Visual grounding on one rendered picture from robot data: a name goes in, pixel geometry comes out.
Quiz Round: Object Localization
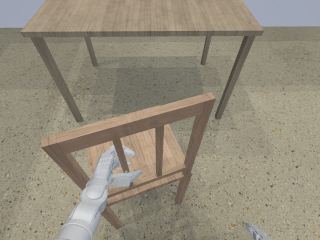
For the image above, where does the left robot forearm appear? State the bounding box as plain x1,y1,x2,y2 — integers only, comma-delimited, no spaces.
53,177,109,240

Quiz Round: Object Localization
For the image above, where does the left robot hand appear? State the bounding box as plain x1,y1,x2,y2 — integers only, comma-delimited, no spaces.
92,145,142,187

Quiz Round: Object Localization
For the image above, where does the right robot hand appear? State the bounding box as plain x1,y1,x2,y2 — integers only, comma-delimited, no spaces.
245,222,271,240

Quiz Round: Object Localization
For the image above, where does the chair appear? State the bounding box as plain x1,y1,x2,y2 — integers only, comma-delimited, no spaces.
41,92,216,229

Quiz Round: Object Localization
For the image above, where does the table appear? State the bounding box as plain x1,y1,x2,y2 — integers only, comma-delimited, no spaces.
20,0,264,123

